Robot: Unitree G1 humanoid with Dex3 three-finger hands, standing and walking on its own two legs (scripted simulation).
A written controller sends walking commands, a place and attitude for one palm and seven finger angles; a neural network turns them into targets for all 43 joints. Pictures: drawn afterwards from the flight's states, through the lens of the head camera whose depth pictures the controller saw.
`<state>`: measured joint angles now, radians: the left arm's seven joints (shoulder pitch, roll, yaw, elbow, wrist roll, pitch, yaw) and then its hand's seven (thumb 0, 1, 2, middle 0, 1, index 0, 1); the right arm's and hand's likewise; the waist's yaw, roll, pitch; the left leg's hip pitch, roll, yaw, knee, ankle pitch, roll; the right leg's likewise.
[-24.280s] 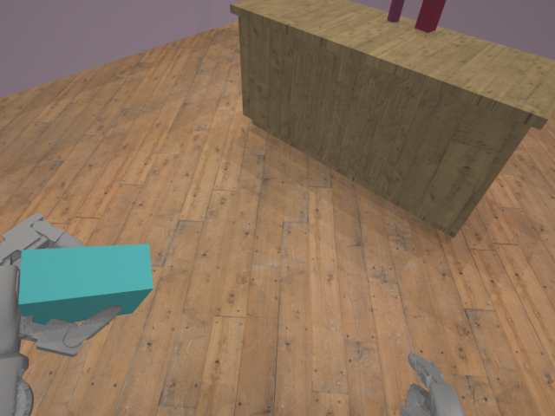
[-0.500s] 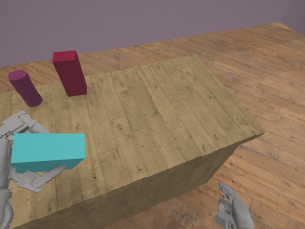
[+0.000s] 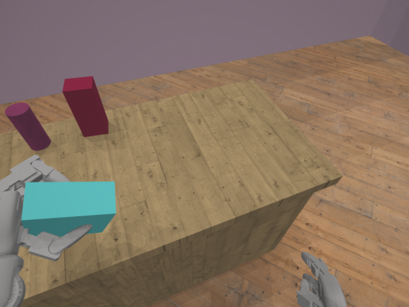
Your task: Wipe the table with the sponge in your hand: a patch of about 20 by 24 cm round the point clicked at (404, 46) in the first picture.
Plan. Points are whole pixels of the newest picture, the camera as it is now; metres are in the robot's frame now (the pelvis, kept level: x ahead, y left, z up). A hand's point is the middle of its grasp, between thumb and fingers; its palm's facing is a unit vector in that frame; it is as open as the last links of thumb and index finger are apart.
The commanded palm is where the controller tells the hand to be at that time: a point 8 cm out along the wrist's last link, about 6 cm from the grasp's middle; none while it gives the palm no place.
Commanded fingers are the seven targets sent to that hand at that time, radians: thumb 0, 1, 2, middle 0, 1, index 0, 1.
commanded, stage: look again from close up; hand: left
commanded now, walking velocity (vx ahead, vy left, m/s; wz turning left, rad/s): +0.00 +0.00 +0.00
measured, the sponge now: (82, 210) +0.23 +0.22 +0.12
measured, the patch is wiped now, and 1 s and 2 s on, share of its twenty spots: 0.00 0.00 0.00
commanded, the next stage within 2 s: come to a stop and stand still in 0.30 s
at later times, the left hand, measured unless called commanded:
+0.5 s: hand (35, 206) +0.21 +0.27 +0.15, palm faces +0.34 -0.85 -0.40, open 9.4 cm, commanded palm +0.16 +0.30 +0.17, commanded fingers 0.00 0.10 1.30 -1.20 -1.60 -1.20 -1.60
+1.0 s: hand (55, 207) +0.22 +0.25 +0.14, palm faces +0.22 -0.87 -0.44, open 9.4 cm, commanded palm +0.17 +0.31 +0.17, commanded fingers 0.00 0.10 1.30 -1.20 -1.60 -1.20 -1.60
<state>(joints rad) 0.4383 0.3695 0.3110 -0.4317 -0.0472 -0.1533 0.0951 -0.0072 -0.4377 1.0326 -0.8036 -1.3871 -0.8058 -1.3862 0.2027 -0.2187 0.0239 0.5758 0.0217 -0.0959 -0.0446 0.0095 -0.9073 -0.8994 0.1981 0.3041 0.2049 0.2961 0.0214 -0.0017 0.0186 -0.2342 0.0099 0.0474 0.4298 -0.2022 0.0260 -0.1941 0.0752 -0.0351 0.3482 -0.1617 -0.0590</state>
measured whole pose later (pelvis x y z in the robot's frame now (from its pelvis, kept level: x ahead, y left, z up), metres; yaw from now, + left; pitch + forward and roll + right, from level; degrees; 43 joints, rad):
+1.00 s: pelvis +0.00 +0.03 +0.00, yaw -1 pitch +0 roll -1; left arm 0.48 0.36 0.31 -0.46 -0.03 -0.23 0.03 -0.01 -0.44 1.03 -0.80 -1.39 -0.80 -1.39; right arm 0.23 -0.21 0.01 0.58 0.02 -0.12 0.01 0.01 -0.91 -0.90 0.20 0.30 0.21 0.30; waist 0.01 0.00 0.06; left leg -0.24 -0.03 0.09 0.45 -0.23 0.07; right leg -0.24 0.03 0.01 0.44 -0.21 -0.02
